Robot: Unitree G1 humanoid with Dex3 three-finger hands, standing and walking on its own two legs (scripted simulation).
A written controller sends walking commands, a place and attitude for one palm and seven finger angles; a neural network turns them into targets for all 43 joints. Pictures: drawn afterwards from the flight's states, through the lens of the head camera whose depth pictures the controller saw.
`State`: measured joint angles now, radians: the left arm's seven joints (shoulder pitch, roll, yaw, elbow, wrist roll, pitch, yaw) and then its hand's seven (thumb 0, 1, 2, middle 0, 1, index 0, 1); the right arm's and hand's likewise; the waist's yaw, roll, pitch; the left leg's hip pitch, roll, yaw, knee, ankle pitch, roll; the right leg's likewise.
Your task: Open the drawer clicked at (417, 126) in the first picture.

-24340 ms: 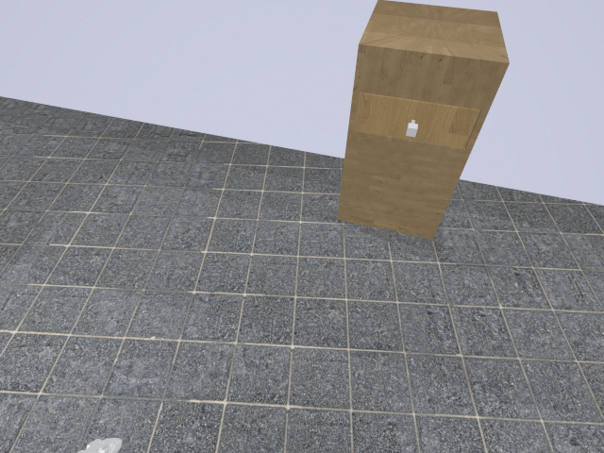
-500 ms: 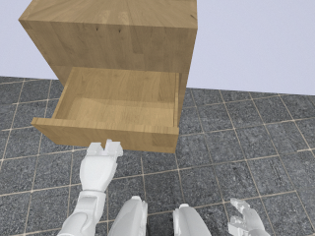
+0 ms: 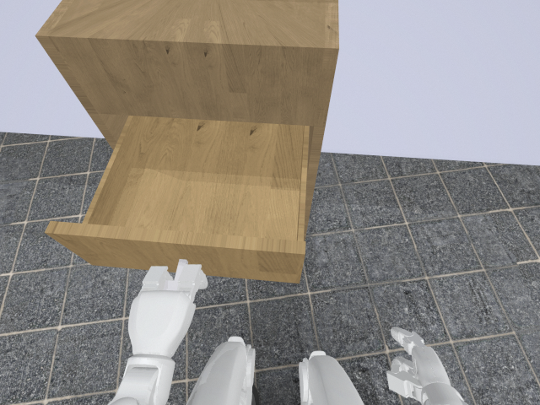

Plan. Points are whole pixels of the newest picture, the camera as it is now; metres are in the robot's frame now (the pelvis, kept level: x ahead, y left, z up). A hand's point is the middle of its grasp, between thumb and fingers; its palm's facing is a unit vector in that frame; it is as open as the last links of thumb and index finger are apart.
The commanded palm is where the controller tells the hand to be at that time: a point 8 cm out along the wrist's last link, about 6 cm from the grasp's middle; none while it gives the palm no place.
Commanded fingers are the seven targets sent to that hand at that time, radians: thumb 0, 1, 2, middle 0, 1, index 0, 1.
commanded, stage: pull the drawer open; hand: left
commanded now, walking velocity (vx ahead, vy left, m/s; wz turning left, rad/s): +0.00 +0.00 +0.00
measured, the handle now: (178, 282) +0.30 +0.17 -0.06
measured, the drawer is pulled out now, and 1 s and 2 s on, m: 0.24 0.30 0.29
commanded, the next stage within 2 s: open the thumb to release the handle in 0.94 s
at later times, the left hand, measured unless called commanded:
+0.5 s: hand (173, 345) +0.21 +0.17 -0.08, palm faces -0.09 -0.14 -0.99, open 6.2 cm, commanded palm +0.17 +0.18 -0.03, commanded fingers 0.00 0.90 0.90 -0.40 -1.35 -0.40 -1.35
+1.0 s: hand (169, 365) +0.19 +0.17 -0.08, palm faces -0.12 -0.14 -0.98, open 6.3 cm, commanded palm +0.14 +0.18 -0.03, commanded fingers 0.00 0.90 0.90 -0.40 -1.35 -0.40 -1.35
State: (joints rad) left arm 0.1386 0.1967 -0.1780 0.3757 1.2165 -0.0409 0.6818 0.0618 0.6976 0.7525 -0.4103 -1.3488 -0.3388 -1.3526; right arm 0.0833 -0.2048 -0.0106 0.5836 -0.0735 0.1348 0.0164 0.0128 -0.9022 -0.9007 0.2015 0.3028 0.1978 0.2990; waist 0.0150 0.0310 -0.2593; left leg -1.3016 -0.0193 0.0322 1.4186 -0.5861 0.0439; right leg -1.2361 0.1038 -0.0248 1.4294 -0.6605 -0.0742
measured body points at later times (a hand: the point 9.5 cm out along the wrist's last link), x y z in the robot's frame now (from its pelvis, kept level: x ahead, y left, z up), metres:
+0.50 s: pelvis +0.00 -0.01 -0.01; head +0.11 -0.03 +0.43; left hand +0.21 +0.17 -0.02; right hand +0.21 -0.22 -0.13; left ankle +0.04 +0.10 -0.59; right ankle +0.00 -0.08 -0.59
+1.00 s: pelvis +0.00 -0.02 -0.02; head +0.11 -0.05 +0.42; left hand +0.19 +0.17 -0.02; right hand +0.22 -0.22 -0.14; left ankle +0.04 +0.10 -0.59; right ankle +0.00 -0.08 -0.59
